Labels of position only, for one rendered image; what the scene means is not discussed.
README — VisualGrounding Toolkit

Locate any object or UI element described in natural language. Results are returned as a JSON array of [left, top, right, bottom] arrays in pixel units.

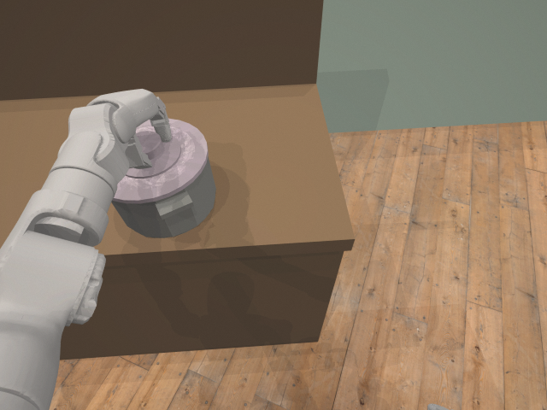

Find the knob
[[136, 131, 163, 160]]

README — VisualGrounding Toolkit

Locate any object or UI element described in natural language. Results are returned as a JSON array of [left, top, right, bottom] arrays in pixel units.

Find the table
[[0, 0, 355, 360]]

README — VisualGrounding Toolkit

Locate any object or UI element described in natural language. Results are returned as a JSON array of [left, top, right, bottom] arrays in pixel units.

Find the left robot forearm
[[0, 97, 137, 277]]

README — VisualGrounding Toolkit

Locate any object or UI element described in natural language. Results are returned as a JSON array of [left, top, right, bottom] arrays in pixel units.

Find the left robot upper arm
[[0, 231, 106, 410]]

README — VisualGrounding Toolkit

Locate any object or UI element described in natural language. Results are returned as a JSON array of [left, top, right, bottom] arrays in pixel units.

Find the lid
[[112, 119, 209, 204]]

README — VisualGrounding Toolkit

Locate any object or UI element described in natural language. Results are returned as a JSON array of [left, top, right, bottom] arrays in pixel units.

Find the pot
[[112, 157, 216, 238]]

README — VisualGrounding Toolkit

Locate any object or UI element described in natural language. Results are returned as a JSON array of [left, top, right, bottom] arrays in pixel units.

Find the robot left hand
[[87, 89, 172, 169]]

